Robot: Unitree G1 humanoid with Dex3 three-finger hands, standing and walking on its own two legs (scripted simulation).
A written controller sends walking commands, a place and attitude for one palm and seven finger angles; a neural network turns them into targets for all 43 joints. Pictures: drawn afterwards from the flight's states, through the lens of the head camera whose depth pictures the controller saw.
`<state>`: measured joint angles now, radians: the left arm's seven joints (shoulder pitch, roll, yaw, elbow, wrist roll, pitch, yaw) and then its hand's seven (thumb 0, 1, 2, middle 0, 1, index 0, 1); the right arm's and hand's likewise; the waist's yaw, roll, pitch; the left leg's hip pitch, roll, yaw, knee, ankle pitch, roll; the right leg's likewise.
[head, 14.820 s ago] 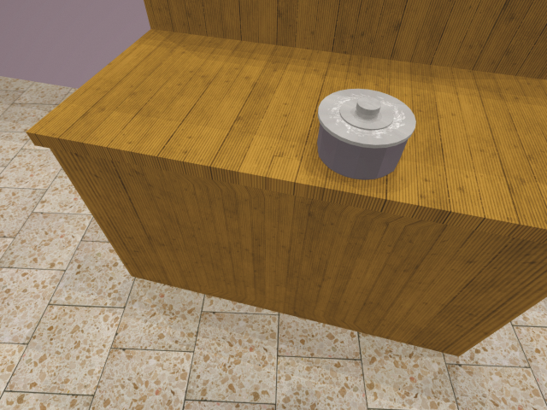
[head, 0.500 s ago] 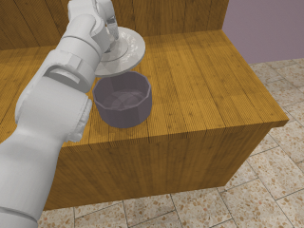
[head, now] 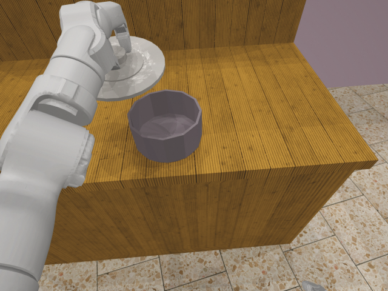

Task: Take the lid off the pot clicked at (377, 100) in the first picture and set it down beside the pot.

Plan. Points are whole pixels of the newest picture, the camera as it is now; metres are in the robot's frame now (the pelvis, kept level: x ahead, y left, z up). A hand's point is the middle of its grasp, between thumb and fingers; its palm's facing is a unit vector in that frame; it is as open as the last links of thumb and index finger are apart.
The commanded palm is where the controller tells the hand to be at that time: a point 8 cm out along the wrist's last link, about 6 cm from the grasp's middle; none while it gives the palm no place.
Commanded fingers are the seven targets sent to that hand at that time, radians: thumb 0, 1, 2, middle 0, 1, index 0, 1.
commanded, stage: move the lid sideways beside the pot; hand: left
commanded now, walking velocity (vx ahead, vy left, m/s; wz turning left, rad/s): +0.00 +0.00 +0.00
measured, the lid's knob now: (114, 55) +0.52 +0.14 +0.24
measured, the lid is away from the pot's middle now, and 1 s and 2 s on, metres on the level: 0.08 0.20 0.23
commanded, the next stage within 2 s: lower the lid onto the table in 1.50 s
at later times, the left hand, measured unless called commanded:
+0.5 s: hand (77, 54) +0.49 +0.19 +0.26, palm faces -0.26 -0.10 -0.96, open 7.9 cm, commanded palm +0.48 +0.19 +0.33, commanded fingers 0.00 0.68 0.97 -0.83 -1.11 -0.76 -1.05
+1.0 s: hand (48, 60) +0.48 +0.25 +0.25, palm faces -0.28 -0.11 -0.95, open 7.9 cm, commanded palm +0.49 +0.24 +0.33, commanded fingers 0.00 0.68 0.97 -0.83 -1.11 -0.76 -1.05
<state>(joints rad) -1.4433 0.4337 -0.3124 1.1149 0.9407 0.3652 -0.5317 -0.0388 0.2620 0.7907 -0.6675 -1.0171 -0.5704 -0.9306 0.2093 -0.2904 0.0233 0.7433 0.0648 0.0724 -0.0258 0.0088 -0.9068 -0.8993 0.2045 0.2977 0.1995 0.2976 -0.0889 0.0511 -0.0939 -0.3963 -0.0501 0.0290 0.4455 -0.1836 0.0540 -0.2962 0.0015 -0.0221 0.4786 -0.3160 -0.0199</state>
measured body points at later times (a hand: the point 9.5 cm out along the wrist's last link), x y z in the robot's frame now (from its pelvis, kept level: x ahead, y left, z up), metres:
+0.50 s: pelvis +0.00 +0.01 +0.00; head +0.03 -0.01 +0.45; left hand +0.49 +0.19 +0.31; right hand +0.06 -0.26 -0.13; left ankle +0.02 +0.09 -0.74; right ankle -0.05 -0.10 -0.74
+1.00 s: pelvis +0.00 +0.01 +0.00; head +0.04 +0.01 +0.45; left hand +0.49 +0.25 +0.31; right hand +0.07 -0.26 -0.13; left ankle +0.02 +0.09 -0.74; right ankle -0.05 -0.10 -0.74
